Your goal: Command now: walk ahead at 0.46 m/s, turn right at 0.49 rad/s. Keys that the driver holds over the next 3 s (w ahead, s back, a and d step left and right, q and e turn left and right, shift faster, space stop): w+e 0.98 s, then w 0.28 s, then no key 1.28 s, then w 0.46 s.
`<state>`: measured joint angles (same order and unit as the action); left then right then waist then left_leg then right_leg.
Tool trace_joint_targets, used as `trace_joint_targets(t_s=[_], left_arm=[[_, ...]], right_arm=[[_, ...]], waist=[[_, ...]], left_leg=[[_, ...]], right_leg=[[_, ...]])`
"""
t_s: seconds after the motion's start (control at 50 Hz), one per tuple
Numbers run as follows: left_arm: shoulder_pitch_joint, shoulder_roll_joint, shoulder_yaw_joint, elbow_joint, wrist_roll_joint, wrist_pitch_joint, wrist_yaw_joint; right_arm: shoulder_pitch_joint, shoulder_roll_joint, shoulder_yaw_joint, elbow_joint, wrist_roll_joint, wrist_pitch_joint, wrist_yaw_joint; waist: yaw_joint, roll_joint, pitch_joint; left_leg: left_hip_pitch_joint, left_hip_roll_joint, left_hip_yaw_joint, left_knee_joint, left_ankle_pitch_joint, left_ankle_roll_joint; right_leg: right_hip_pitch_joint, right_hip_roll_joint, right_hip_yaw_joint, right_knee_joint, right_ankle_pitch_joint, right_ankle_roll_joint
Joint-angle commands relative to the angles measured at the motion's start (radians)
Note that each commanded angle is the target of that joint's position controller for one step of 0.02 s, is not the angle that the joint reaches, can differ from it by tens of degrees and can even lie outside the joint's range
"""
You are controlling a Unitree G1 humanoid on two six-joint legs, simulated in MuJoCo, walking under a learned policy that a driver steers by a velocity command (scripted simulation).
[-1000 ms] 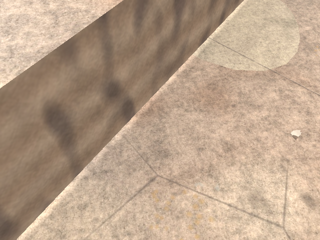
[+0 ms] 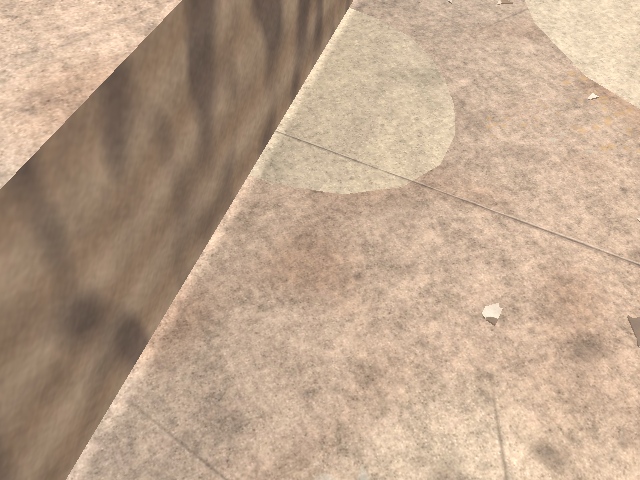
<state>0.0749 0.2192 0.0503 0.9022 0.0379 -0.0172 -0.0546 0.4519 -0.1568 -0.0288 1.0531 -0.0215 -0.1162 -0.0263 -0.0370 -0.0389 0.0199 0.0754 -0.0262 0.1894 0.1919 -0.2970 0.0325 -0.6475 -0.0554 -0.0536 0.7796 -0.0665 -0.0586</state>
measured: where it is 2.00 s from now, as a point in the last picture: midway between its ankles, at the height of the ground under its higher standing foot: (461, 336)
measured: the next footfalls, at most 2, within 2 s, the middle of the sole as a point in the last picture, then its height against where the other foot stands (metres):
right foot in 0.14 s outside the picture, level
left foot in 0.70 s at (329, 419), level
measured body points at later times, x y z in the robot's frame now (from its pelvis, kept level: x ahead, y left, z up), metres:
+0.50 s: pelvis +0.27 -0.06 +0.00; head +0.30 -0.08 +0.45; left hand +0.33 +0.21 -0.12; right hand +0.38 -0.34 -0.11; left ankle +0.47 +0.08 -0.67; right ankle +0.21 -0.08 -0.74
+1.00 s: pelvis +0.55 -0.11 +0.01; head +0.58 -0.11 +0.45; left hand +0.82 +0.03 -0.11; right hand +0.42 -0.35 -0.12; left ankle +0.57 -0.01 -0.74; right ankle +0.55 -0.26 -0.67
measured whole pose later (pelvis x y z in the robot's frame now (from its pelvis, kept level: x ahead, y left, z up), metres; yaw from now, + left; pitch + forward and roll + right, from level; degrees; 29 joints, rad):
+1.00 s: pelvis +0.55 -0.11 +0.01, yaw -36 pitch +1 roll +1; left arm 0.17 0.30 0.08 0.78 0.04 0.00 -0.05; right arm 0.34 -0.25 -0.05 0.86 -0.02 -0.09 0.00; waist -0.03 -0.05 0.04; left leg -0.09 -0.02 0.17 0.29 -0.22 0.04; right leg -0.65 -0.03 0.03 1.02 -0.17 -0.04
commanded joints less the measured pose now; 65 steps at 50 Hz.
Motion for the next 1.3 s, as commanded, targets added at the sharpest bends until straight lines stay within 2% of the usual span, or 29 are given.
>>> trace_joint_targets(t_s=[0.02, 0.1, 0.14, 0.16, 0.18, 0.2, 0.22, 0.26, 0.36, 0.58, 0.64, 0.68, 0.7, 0.72, 0.74, 0.76, 0.78, 0.8, 0.86, 0.92, 1.04, 1.12, 1.16, 1.2, 1.22, 1.24, 1.26, 1.28, 1.3], left_arm=[[-0.146, 0.017, -0.009, -0.109, 0.002, -0.007, -0.009], [0.017, 0.069, 0.017, -0.072, 0.004, -0.010, -0.001], [0.277, 0.144, 0.058, 0.004, 0.017, -0.019, 0.015], [0.315, 0.243, 0.084, -0.001, 0.023, -0.019, 0.031], [0.313, 0.292, 0.092, -0.022, 0.000, -0.003, 0.029], [0.261, 0.262, 0.087, -0.017, -0.017, 0.003, 0.040], [0.201, 0.210, 0.075, -0.024, -0.026, -0.002, 0.047], [0.134, 0.149, 0.058, -0.032, -0.032, -0.020, 0.053], [0.217, 0.169, 0.056, -0.023, -0.043, -0.049, 0.054], [0.434, 0.179, 0.053, -0.020, -0.024, -0.036, 0.069], [0.399, 0.204, 0.058, -0.037, -0.019, -0.038, 0.080], [0.336, 0.229, 0.063, -0.056, -0.021, -0.046, 0.071], [0.318, 0.220, 0.060, -0.064, -0.030, -0.056, 0.059], [0.349, 0.128, 0.037, -0.103, -0.054, -0.064, 0.053], [0.453, 0.108, 0.035, -0.121, -0.061, -0.055, 0.058], [0.419, 0.181, 0.042, -0.087, -0.025, -0.038, 0.067], [0.347, 0.176, 0.042, -0.082, -0.015, -0.033, 0.056], [0.317, 0.152, 0.039, -0.088, -0.014, -0.029, 0.047], [0.293, 0.125, 0.036, -0.100, -0.004, 0.001, 0.024], [0.206, 0.107, 0.030, -0.140, 0.000, 0.016, 0.008], [0.007, 0.064, 0.002, -0.213, -0.001, 0.006, -0.019], [-0.094, 0.069, -0.007, -0.240, 0.007, 0.004, -0.015], [-0.083, 0.079, -0.007, -0.240, 0.020, -0.004, -0.007], [0.068, 0.100, 0.006, -0.187, 0.028, -0.020, 0.008], [0.229, 0.131, 0.021, -0.126, 0.038, -0.032, 0.019], [0.383, 0.226, 0.046, -0.097, 0.055, -0.037, 0.037], [0.386, 0.291, 0.060, -0.095, 0.026, -0.030, 0.043], [0.333, 0.266, 0.057, -0.090, -0.015, -0.028, 0.051], [0.265, 0.211, 0.040, -0.079, -0.022, -0.037, 0.054]], right_arm=[[0.025, -0.147, -0.027, -0.028, 0.003, -0.015, -0.005], [0.003, -0.195, -0.043, -0.036, 0.000, 0.012, -0.010], [-0.012, -0.216, -0.050, -0.062, 0.001, 0.026, -0.004], [0.026, -0.110, -0.031, -0.108, 0.008, 0.025, 0.011], [-0.030, -0.138, -0.038, -0.173, 0.022, 0.014, 0.026], [-0.154, -0.182, -0.047, -0.196, 0.013, 0.005, 0.030], [-0.170, -0.175, -0.041, -0.204, 0.015, -0.007, 0.029], [-0.142, -0.159, -0.040, -0.189, -0.013, 0.012, 0.021], [-0.215, -0.134, -0.036, -0.236, -0.033, 0.078, 0.036], [-0.589, -0.156, -0.014, -0.391, -0.013, 0.067, 0.055], [-0.546, -0.181, -0.015, -0.403, -0.004, 0.053, 0.052], [-0.338, -0.230, -0.035, -0.345, 0.000, 0.040, 0.034], [-0.189, -0.267, -0.049, -0.317, -0.008, 0.026, 0.019], [-0.044, -0.353, -0.068, -0.320, -0.035, 0.026, -0.002], [-0.098, -0.395, -0.076, -0.318, -0.036, 0.040, 0.005], [-0.181, -0.282, -0.058, -0.334, -0.017, 0.051, 0.007], [-0.238, -0.205, -0.040, -0.341, -0.012, 0.050, 0.009], [-0.262, -0.179, -0.031, -0.335, -0.017, 0.048, 0.010], [-0.211, -0.179, -0.030, -0.293, -0.005, 0.027, 0.011], [-0.179, -0.186, -0.036, -0.272, 0.006, 0.007, 0.020], [-0.118, -0.189, -0.038, -0.225, 0.005, 0.001, 0.029], [-0.027, -0.219, -0.040, -0.171, 0.010, 0.013, 0.029], [-0.002, -0.237, -0.039, -0.139, 0.009, 0.024, 0.023], [-0.004, -0.256, -0.036, -0.119, 0.011, 0.038, 0.018], [-0.008, -0.240, -0.028, -0.124, 0.018, 0.042, 0.016], [-0.001, -0.175, -0.009, -0.175, 0.034, 0.039, 0.023], [0.071, -0.144, -0.010, -0.194, 0.034, 0.042, 0.032], [-0.053, -0.220, -0.036, -0.203, 0.019, 0.050, 0.020], [-0.093, -0.184, -0.027, -0.219, 0.029, 0.042, 0.020]], waist=[[0.008, 0.128, 0.110], [0.091, 0.150, 0.000], [0.203, 0.098, -0.147], [0.163, -0.089, -0.250], [0.151, -0.146, -0.334], [0.143, -0.025, -0.183], [0.107, 0.021, -0.083], [0.025, 0.081, -0.017], [0.017, 0.030, -0.006], [0.148, -0.025, 0.035], [0.105, -0.047, 0.028], [0.008, -0.033, -0.064], [-0.069, 0.014, -0.154], [-0.099, 0.151, -0.321], [-0.005, 0.363, -0.369], [0.020, 0.176, -0.225], [0.017, 0.086, -0.099], [0.031, 0.077, -0.045], [0.047, 0.144, -0.010], [0.048, 0.130, 0.000], [0.021, 0.118, 0.041], [-0.009, 0.112, 0.071], [0.011, 0.123, 0.062], [0.091, 0.137, -0.037], [0.156, 0.112, -0.136], [0.201, -0.029, -0.284], [0.139, -0.162, -0.368], [0.143, -0.001, -0.251], [0.102, 0.001, -0.122]], left_leg=[[-0.088, 0.264, -0.034, -0.049, 0.512, 0.094], [0.010, 0.283, 0.045, 0.282, 1.054, 0.073], [-0.177, 0.261, 0.056, 0.725, 0.828, 0.046], [-0.505, 0.160, 0.045, 1.089, 0.079, 0.010], [-0.749, -0.021, -0.146, 1.319, -0.249, -0.012], [-0.862, 0.064, -0.231, 1.304, -0.111, 0.004], [-0.823, 0.107, -0.220, 1.209, -0.004, 0.007], [-0.675, 0.150, -0.226, 1.069, 0.023, -0.015], [-0.677, 0.156, -0.199, 0.880, 0.080, -0.075], [-0.811, 0.065, -0.194, 0.482, 0.261, -0.071], [-0.648, 0.034, -0.207, 0.369, 0.215, -0.037], [-0.325, -0.019, -0.185, 0.301, 0.159, 0.001], [-0.092, 0.051, -0.240, 0.260, 0.169, 0.034], [0.166, 0.325, -0.530, 0.236, -0.041, 0.088], [0.245, 0.494, -0.958, 0.105, -0.039, 0.185], [0.098, 0.451, -0.888, 0.099, -0.154, 0.171], [-0.047, 0.391, -0.701, 0.078, -0.119, 0.149], [-0.128, 0.341, -0.576, 0.047, -0.023, 0.126], [-0.204, 0.282, -0.384, 0.007, 0.196, 0.109], [-0.182, 0.294, -0.283, -0.029, 0.291, 0.130], [-0.197, 0.243, -0.092, -0.045, 0.433, 0.111], [-0.094, 0.283, -0.074, -0.041, 0.523, 0.116], [-0.022, 0.297, -0.058, 0.039, 0.750, 0.113], [-0.003, 0.288, -0.021, 0.270, 1.016, 0.098], [-0.111, 0.258, 0.000, 0.465, 0.912, 0.079], [-0.389, 0.193, 0.013, 0.791, 0.499, 0.048], [-0.656, 0.020, -0.066, 1.091, -0.272, 0.020], [-0.726, 0.062, -0.202, 1.126, -0.190, 0.024], [-0.720, 0.092, -0.215, 1.081, -0.116, 0.025]], right_leg=[[0.041, 0.021, -0.072, -0.129, 0.027, -0.029], [0.251, 0.126, -0.133, -0.153, -0.116, -0.117], [0.617, 0.123, -0.039, -0.259, -0.169, -0.183], [0.881, -0.175, 0.383, -0.291, -0.284, -0.279], [0.983, -0.309, 0.871, -0.500, -0.338, -0.394], [0.890, -0.265, 0.698, -0.531, -0.319, -0.339], [0.731, -0.238, 0.564, -0.543, -0.193, -0.299], [0.522, -0.141, 0.401, -0.557, 0.074, -0.241], [0.447, -0.054, 0.309, -0.581, 0.148, -0.219], [0.700, -0.060, 0.402, -0.495, 0.322, -0.172], [0.682, -0.073, 0.432, -0.436, 0.407, -0.138], [0.600, -0.025, 0.407, -0.255, 0.585, -0.090], [0.498, 0.037, 0.366, -0.051, 0.490, -0.066], [0.319, 0.115, 0.271, 0.248, 0.100, -0.039], [0.088, 0.220, 0.195, 0.441, -0.514, -0.026], [0.032, 0.119, 0.193, 0.494, -0.410, -0.033], [0.050, 0.083, 0.175, 0.460, -0.309, -0.025], [0.068, 0.055, 0.161, 0.421, -0.265, -0.019], [0.086, 0.029, 0.131, 0.382, -0.235, -0.002], [-0.005, 0.007, 0.119, 0.345, -0.170, 0.012], [0.035, 0.014, 0.049, 0.022, 0.054, 0.010], [0.087, 0.038, -0.022, -0.133, -0.013, -0.029], [0.139, 0.066, -0.042, -0.191, -0.100, -0.062], [0.345, 0.129, -0.070, -0.264, -0.138, -0.104], [0.585, 0.115, -0.035, -0.304, -0.092, -0.130], [0.900, -0.146, 0.275, -0.318, -0.162, -0.202], [1.029, -0.384, 0.724, -0.436, -0.037, -0.304], [0.924, -0.334, 0.603, -0.440, 0.170, -0.277], [0.787, -0.289, 0.415, -0.443, 0.418, -0.250]])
